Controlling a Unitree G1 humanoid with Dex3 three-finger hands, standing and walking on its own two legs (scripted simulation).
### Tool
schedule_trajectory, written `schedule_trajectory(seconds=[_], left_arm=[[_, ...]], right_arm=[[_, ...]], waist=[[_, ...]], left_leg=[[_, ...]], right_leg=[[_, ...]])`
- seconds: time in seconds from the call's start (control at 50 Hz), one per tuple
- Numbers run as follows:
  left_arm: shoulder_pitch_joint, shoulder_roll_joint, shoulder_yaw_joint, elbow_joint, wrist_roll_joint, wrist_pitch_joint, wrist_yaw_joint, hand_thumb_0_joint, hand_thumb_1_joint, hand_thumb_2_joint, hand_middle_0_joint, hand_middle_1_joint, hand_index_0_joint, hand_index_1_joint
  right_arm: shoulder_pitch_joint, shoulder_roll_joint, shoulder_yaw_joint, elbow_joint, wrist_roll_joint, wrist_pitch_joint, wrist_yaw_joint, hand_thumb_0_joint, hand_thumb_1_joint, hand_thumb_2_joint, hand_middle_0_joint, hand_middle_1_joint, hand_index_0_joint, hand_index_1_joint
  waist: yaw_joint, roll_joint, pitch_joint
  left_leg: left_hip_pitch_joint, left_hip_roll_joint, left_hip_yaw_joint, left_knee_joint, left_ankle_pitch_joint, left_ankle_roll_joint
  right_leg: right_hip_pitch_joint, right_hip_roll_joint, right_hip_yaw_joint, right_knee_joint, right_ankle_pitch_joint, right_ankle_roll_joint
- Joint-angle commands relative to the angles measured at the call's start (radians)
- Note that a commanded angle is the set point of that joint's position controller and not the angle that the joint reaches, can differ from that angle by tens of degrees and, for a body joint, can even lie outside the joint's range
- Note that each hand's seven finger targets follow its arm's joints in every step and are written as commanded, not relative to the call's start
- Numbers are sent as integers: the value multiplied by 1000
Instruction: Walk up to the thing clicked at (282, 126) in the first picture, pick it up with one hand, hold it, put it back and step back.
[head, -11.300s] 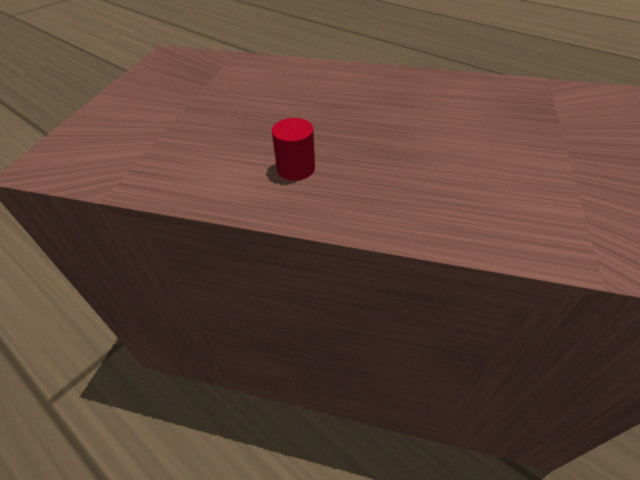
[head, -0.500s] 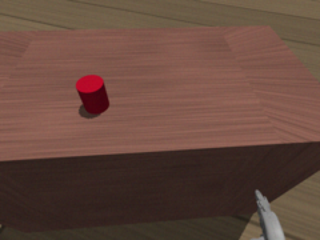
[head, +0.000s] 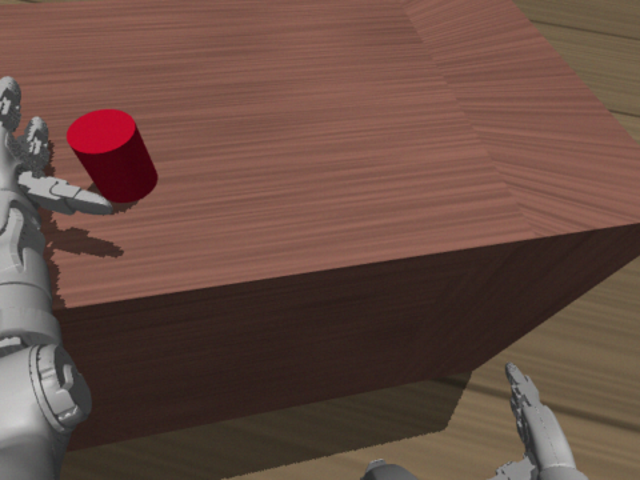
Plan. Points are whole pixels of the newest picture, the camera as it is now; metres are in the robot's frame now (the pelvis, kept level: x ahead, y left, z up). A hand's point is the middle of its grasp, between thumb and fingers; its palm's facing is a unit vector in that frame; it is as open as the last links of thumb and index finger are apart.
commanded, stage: close in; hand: left
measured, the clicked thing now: (116, 157) +0.51 +0.20 +0.11
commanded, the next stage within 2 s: rest palm in 0.28 s
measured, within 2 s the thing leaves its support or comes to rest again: leaves its support in 1.74 s
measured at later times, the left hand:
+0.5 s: hand (103, 163) +0.48 +0.20 +0.13, palm faces +0.14 -0.99 +0.01, open 17.6 cm
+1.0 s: hand (114, 158) +0.49 +0.19 +0.12, palm faces +0.17 -0.98 +0.00, open 14.9 cm
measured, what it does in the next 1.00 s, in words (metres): stands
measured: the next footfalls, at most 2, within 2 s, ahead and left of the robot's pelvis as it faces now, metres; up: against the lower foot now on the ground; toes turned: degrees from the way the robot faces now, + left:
none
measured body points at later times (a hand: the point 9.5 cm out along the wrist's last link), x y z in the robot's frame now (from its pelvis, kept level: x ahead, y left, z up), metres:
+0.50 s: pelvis +0.00 -0.01 -0.01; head +0.07 +0.00 +0.44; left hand +0.47 +0.25 +0.13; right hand +0.15 -0.27 -0.05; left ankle -0.01 +0.12 -0.70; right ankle +0.00 -0.15 -0.70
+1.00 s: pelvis -0.01 -0.01 -0.01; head +0.07 +0.01 +0.43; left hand +0.48 +0.24 +0.12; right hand +0.14 -0.27 -0.05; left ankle -0.01 +0.12 -0.70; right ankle +0.00 -0.15 -0.70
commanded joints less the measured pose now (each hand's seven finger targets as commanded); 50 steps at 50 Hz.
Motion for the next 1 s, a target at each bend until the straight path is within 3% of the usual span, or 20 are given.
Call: schedule_trajectory(seconds=[0.0, 0.1, 0.12, 0.14, 0.18, 0.22, 0.34, 0.38, 0.42, 0.44, 0.6, 0.64, 0.68, 0.72, 0.76, 0.78, 0.84, 0.88, 0.9, 0.98], left_arm=[[-400, 313, 26, -264, -6, -87, 61, 0, -538, 39, -52, -45, -60, -40], [-412, 228, -27, -285, -18, -78, 49, 0, -573, 34, -55, -51, -66, -43], [-368, 239, -8, -260, -18, -67, 56, 0, -547, 38, -55, -49, -66, -41], [-374, 233, -5, -265, -22, -61, 59, 0, -569, 31, -55, -45, -67, -36], [-402, 181, -40, -301, -23, -53, 72, 0, -554, 34, -56, -37, -66, -31], [-399, 162, -53, -290, -21, -43, 78, 0, -574, 20, -59, -37, -72, -28], [-478, 97, -105, -349, -16, -42, 97, 0, -563, 28, -67, -33, -78, -25], [-449, 147, -70, -318, -11, -39, 113, 0, -611, 41, -95, -24, -91, -33], [-447, 115, -77, -303, -5, -36, 124, 0, -611, 39, -102, -29, -97, -39], [-442, 86, -96, -308, -4, -34, 132, 0, -611, 41, -102, -26, -97, -36], [-428, 114, -62, -307, 18, -62, 189, 0, -611, 23, -120, -35, -118, -42], [-431, 48, -105, -308, 19, -68, 183, 0, -611, 46, -280, -161, -278, -154], [-463, 126, -60, -308, 14, -74, 193, 0, -607, 104, -390, -254, -400, -246], [-492, 83, -93, -298, 21, -77, 193, 0, -586, 112, -431, -283, -446, -270], [-508, 77, -98, -257, 20, -80, 195, 0, -559, 137, -458, -312, -474, -299], [-481, 132, -64, -233, 25, -80, 201, 0, -534, 139, -472, -322, -491, -306], [-551, 87, -101, -269, 26, -91, 186, 0, -475, 184, -525, -362, -540, -348], [-543, 132, -77, -227, 26, -84, 185, 0, -445, 211, -557, -386, -568, -376], [-550, 153, -68, -249, 29, -86, 189, 0, -438, 228, -573, -398, -581, -391], [-552, 124, -88, -225, 35, -80, 188, 0, -358, 335, -693, -517, -700, -512]], right_arm=[[-59, -123, -67, -210, 11, -20, 9, 0, 537, -51, 49, 51, 49, 51], [6, -148, -95, -210, 17, 1, 12, 0, 539, -50, 49, 51, 49, 51], [5, -112, -62, -209, 20, 4, 16, 0, 542, -49, 49, 51, 50, 51], [23, -150, -104, -217, 22, 6, 14, 0, 539, -50, 49, 51, 49, 51], [32, -121, -82, -224, 24, 10, 21, 0, 541, -50, 49, 51, 49, 51], [55, -150, -120, -220, 23, 12, 22, 0, 543, -48, 49, 50, 49, 51], [35, -109, -90, -278, 25, 12, 32, 0, 543, -49, 49, 50, 49, 50], [69, -151, -133, -266, 24, 16, 27, 0, 543, -53, 49, 51, 49, 51], [45, -126, -104, -297, 17, 19, 37, 0, 536, -54, 49, 51, 49, 51], [76, -136, -127, -272, 15, 22, 35, 0, 540, -54, 49, 51, 49, 51], [40, -136, -139, -326, 5, 40, 30, 0, 527, -55, 49, 51, 49, 51], [9, -89, -99, -362, 7, 41, 36, 0, 526, -47, 50, 50, 49, 50], [36, -149, -158, -356, 9, 46, 22, 0, 522, -47, 49, 50, 49, 50], [39, -101, -108, -368, 4, 44, 28, 0, 529, -44, 49, 49, 49, 49], [64, -107, -126, -334, 6, 45, 20, 0, 531, -43, 49, 49, 49, 49], [56, -153, -163, -353, 5, 44, 16, 0, 533, -42, 49, 49, 49, 49], [58, -101, -114, -367, 0, 40, 25, 0, 533, -42, 49, 49, 49, 49], [106, -130, -141, -337, 0, 42, 22, 0, 523, -45, 49, 49, 49, 49], [77, -121, -114, -378, -1, 43, 28, 0, 524, -46, 49, 49, 49, 49], [15, -121, -122, -401, 0, 41, 29, 0, 520, -47, 49, 49, 48, 49]], waist=[[71, 139, -548], [35, 100, -507], [57, 95, -488], [36, 71, -487], [33, 68, -463], [17, 69, -430], [16, 91, -440], [21, 90, -425], [27, 92, -438], [17, 81, -444], [34, 46, -467], [38, 44, -456], [25, 29, -459], [11, 60, -439], [-1, 33, -378], [-9, 24, -397], [-5, 83, -451], [-17, 71, -450], [-5, 73, -480], [4, 96, -463]], left_leg=[[306, -11, 5, -32, 549, 12], [305, -9, 9, -34, 524, 17], [295, -11, 9, -38, 512, 18], [316, -8, 8, -34, 514, 20], [295, -17, 18, -34, 473, 27], [321, -16, 18, -32, 469, 26], [334, -21, 16, -34, 399, 26], [333, -18, 12, -36, 409, 22], [329, -17, 9, -32, 415, 22], [347, -13, 6, -31, 433, 21], [256, -21, 17, -24, 372, 27], [232, -24, 18, -34, 349, 25], [248, -22, 17, -35, 333, 26], [250, -23, 20, -36, 289, 24], [217, -27, 22, -45, 232, 26], [213, -28, 25, -36, 233, 29], [274, -27, 22, -25, 285, 25], [265, -23, 19, -8, 339, 27], [251, -24, 18, -8, 346, 28], [260, -20, 10, -25, 307, 17]], right_leg=[[250, 11, -50, -9, 465, -47], [218, 17, -49, -10, 459, -44], [220, 16, -50, -10, 443, -43], [197, 18, -50, -15, 440, -41], [198, 14, -45, -19, 439, -36], [145, 16, -50, -22, 415, -35], [121, 11, -51, -21, 349, -38], [117, 12, -56, -15, 340, -43], [113, 13, -58, -14, 339, -43], [112, 15, -61, -10, 354, -44], [175, 11, -46, 1, 351, -39], [187, 11, -46, 2, 332, -41], [172, 13, -45, -2, 317, -39], [135, 13, -43, -7, 275, -41], [114, 13, -42, -16, 236, -37], [114, 10, -36, -17, 244, -35], [98, 13, -39, -5, 272, -41], [99, 14, -41, 4, 325, -38], [131, 11, -39, 9, 338, -39], [103, 18, -49, 3, 269, -48]])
